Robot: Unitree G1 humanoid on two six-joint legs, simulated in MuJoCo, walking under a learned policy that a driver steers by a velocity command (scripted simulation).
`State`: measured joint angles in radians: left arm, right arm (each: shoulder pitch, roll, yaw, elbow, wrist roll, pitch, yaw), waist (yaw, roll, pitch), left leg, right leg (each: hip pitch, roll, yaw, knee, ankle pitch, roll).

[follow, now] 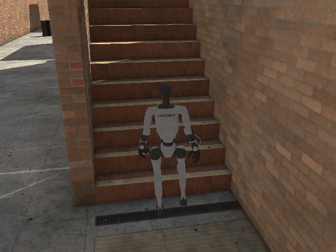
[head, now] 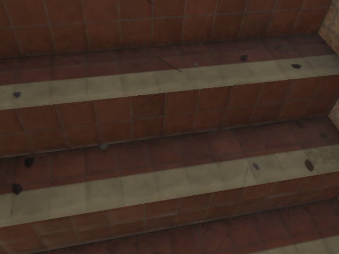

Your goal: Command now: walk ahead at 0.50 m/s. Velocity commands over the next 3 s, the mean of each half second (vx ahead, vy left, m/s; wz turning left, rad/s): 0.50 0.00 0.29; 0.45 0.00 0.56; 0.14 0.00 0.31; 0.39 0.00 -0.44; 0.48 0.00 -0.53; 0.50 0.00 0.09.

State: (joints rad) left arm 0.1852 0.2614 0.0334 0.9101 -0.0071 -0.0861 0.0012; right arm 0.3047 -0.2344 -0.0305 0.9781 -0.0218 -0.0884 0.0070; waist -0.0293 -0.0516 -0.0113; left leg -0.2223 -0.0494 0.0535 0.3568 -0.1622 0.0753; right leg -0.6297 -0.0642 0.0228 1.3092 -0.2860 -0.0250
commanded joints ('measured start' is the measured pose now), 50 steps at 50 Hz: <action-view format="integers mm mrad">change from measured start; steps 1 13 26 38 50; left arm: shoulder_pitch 110 -292 116 227 249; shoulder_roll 14 -158 -41 -42 223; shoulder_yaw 9 -104 -31 -69 17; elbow -9 -312 -70 85 80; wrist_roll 5 -22 27 66 -3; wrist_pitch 23 -17 59 41 65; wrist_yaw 6 -5 19 -12 62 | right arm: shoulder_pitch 36 367 -153 -261 -274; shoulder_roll -96 -54 115 123 -13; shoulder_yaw -11 10 17 90 51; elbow -18 77 -235 -312 -430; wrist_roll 1 19 46 31 24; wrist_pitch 0 80 16 93 88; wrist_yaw -5 -73 69 -25 37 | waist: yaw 57 -65 61 13 -94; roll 128 154 -105 47 -282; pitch -8 189 -61 74 -239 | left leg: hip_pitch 27 374 -742 -1375 -408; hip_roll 264 403 36 28 -24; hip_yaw -166 -405 -237 -172 230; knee -155 -158 1674 2071 995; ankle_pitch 464 -76 10 112 -277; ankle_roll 188 162 52 27 126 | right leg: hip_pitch -113 -1193 235 501 711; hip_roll -35 -95 -350 -303 -312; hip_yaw -17 -8 654 -148 -368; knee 109 986 -935 -1034 -918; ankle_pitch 66 -264 -611 73 2125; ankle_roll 39 97 -135 -74 -156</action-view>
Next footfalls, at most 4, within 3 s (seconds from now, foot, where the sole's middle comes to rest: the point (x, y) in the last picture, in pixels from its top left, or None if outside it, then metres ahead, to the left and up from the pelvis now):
0.42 right None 0.44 -0.20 -0.58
1.02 left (125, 173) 0.61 0.13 -0.37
1.80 right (149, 60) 0.89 0.06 -0.15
2.24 left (79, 97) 0.73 0.26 -0.16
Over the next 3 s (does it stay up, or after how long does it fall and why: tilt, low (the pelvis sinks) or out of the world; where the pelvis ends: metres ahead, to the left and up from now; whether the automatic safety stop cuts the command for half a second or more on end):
stays up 0.99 0.02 0.67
